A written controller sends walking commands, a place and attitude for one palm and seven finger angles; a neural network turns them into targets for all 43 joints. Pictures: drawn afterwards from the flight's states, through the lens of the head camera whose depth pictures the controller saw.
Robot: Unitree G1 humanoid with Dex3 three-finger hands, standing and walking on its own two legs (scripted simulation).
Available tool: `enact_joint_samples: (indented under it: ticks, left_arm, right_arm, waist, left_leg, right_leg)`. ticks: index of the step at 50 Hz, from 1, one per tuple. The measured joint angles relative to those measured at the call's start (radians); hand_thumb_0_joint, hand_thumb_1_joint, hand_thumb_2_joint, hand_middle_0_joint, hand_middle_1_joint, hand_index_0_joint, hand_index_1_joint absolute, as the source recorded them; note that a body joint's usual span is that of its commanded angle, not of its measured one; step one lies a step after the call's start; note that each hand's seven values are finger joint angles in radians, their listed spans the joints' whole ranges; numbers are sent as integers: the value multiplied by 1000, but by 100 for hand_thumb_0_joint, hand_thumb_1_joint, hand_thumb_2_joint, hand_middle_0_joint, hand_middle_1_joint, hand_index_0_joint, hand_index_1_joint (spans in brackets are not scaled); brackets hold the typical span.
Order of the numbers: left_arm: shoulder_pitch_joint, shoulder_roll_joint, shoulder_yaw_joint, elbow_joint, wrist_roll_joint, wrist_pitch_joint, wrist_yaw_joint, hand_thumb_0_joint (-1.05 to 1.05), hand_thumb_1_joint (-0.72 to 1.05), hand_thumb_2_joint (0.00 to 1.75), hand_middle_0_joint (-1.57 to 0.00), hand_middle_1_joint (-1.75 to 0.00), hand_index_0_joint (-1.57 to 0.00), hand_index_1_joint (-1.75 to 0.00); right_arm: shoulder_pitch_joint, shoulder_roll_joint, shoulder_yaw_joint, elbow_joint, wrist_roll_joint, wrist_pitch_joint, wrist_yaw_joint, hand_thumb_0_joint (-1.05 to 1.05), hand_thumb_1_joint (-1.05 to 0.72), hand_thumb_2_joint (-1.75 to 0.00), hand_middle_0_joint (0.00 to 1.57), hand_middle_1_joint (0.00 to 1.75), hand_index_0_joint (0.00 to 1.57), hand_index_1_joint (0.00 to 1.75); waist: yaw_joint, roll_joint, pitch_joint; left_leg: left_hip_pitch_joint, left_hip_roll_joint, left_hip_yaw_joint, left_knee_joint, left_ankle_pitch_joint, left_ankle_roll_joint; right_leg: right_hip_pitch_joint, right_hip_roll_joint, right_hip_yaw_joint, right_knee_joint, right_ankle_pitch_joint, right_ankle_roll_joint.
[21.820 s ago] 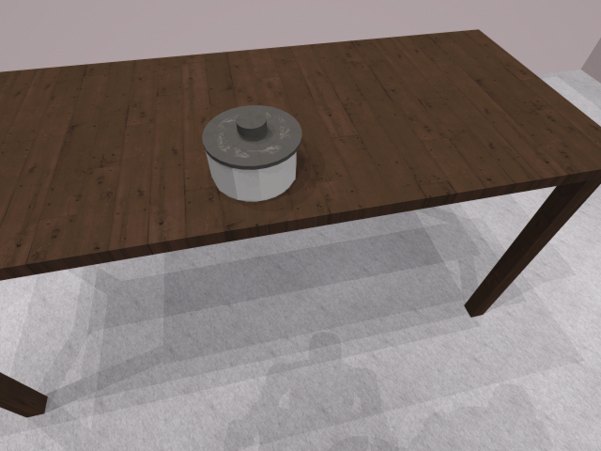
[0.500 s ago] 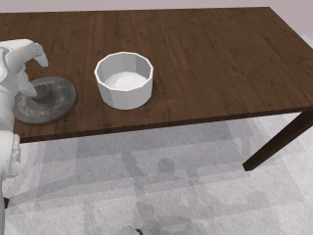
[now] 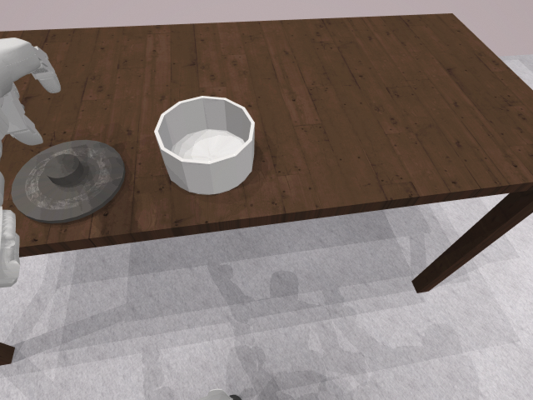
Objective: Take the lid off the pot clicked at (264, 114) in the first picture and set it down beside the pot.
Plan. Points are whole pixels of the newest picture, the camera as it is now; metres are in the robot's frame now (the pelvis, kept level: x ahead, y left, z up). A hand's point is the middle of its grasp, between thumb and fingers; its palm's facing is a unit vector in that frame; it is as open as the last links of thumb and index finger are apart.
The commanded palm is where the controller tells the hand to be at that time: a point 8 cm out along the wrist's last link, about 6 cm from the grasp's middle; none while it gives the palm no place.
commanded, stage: raise the empty hand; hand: left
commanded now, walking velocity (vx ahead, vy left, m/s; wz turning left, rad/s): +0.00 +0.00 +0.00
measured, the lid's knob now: (64, 169) +0.49 +0.31 +0.04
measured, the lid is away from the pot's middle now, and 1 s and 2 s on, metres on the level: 0.24 0.24 0.24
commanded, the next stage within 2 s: draw the hand back to the body in 0.34 s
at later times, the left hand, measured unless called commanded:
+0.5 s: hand (11, 88) +0.48 +0.30 +0.20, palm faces -0.33 -0.11 -0.94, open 11.0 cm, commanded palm +0.48 +0.30 +0.27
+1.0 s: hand (25, 111) +0.44 +0.27 +0.20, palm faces -0.03 -0.51 -0.86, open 11.0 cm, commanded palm +0.39 +0.30 +0.26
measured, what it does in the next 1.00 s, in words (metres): stands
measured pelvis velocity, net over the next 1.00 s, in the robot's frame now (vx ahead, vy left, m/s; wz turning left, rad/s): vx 0.00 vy -0.01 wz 0.02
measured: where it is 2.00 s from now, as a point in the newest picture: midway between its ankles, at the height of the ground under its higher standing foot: outside the picture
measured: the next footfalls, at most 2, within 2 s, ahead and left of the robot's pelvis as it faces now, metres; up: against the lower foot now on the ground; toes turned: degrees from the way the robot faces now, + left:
none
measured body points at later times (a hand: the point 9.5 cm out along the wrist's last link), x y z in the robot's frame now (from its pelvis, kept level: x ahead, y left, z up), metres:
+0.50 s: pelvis +0.00 +0.00 +0.00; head +0.07 +0.01 +0.45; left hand +0.49 +0.30 +0.26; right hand +0.04 -0.28 -0.12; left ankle +0.06 +0.07 -0.72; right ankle -0.06 -0.14 -0.72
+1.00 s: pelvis +0.00 -0.01 +0.01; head +0.04 -0.02 +0.46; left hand +0.43 +0.30 +0.25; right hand +0.12 -0.26 -0.11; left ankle +0.06 +0.07 -0.72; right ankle -0.06 -0.14 -0.72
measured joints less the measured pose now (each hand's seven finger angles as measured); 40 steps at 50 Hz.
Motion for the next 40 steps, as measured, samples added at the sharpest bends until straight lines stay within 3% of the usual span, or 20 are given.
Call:
enact_joint_samples:
  ticks: [8,13,25,40]
  left_arm:
    - [-28,12,-5,-5,1,11,-24,0,-7,78,-43,-74,-43,-74]
    - [-64,6,-48,-1,0,33,-44,0,-7,78,-43,-74,-43,-74]
    - [-85,-8,-47,6,3,33,-53,0,-7,78,-43,-74,-43,-74]
    - [140,-8,42,-208,-33,41,-40,0,-7,78,-43,-74,-43,-74]
  right_arm:
    - [-16,2,3,-9,4,8,7,0,-90,-90,21,30,20,30]
    - [-24,2,4,-5,5,5,10,0,-90,-90,21,30,20,30]
    - [-34,1,4,-8,4,8,17,0,-90,-90,21,30,20,30]
    - [-56,7,-2,-64,13,58,35,0,-90,-90,20,30,20,30]
  waist:
    - [2,1,3]
    - [9,-1,6]
    - [10,-3,6]
    - [24,11,17]
  left_leg:
    - [15,-2,-2,-9,1,0]
    - [20,-7,-6,-16,4,-1]
    - [21,-10,-6,-20,5,-2]
    - [71,-12,0,-39,9,-4]
  right_leg:
    - [17,-2,-2,-12,2,0]
    - [24,-4,-6,-18,3,-1]
    - [22,-7,-6,-15,0,-1]
    - [65,-10,0,-25,1,-4]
